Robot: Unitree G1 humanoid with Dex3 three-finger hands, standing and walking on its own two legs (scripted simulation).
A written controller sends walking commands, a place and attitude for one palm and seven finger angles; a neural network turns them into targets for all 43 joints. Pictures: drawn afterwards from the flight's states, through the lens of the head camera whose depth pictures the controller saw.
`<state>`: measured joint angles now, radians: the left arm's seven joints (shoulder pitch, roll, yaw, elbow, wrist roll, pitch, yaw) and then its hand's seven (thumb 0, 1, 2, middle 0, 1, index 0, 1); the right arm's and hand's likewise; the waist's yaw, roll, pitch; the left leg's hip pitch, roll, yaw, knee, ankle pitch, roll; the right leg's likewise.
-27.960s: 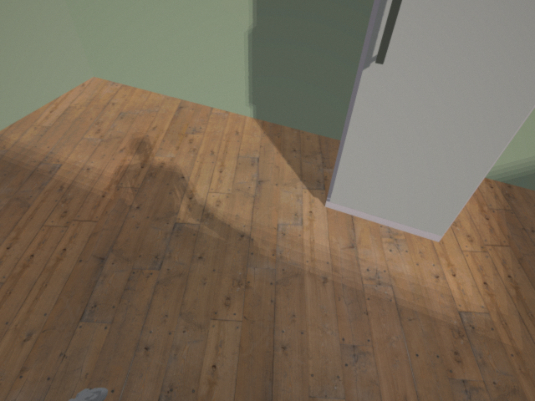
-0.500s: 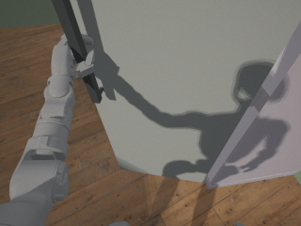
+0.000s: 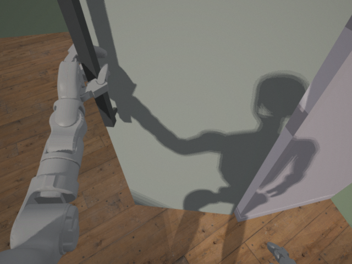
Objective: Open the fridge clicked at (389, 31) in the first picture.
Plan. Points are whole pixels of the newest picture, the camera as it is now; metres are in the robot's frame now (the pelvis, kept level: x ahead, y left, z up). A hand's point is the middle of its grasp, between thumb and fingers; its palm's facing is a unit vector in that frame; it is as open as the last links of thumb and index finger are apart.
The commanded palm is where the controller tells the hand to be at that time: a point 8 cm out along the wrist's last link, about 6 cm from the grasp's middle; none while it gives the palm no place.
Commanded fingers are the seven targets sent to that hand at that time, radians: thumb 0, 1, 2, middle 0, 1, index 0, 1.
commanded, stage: stop walking and hold the door back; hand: left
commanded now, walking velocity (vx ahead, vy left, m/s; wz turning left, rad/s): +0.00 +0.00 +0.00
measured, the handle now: (85, 33) +0.48 +0.19 +0.28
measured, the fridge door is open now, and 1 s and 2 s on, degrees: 71 67 67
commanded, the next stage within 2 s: loosen the grip on the handle in 0.14 s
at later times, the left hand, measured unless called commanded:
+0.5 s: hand (102, 74) +0.45 +0.17 +0.21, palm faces +0.18 -0.96 -0.19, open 9.0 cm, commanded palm +0.40 +0.22 +0.19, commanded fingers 0.00 -0.55 0.20 -0.40 -1.33 -0.40 -1.33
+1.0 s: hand (96, 74) +0.46 +0.18 +0.20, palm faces +0.20 -0.97 -0.17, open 14.6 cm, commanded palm +0.42 +0.24 +0.20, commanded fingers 0.00 -0.55 0.20 -0.25 -1.15 -0.25 -1.15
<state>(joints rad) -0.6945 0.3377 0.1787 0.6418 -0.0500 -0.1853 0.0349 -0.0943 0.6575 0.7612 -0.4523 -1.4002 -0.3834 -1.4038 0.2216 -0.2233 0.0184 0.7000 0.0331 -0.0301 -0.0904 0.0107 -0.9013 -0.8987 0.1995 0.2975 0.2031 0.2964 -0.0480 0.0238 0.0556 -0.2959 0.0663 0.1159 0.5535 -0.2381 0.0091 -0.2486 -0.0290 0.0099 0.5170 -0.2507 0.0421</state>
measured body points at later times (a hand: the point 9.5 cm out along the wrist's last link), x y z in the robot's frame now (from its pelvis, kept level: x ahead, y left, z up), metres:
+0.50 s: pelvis +0.00 -0.02 +0.00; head +0.01 -0.01 +0.45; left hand +0.44 +0.22 +0.22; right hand +0.07 -0.29 -0.10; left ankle +0.04 +0.11 -0.73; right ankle +0.02 -0.15 -0.73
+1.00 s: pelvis +0.03 -0.03 +0.01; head +0.05 -0.03 +0.46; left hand +0.44 +0.23 +0.21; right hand +0.13 -0.29 -0.11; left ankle +0.04 +0.11 -0.73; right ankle +0.02 -0.15 -0.73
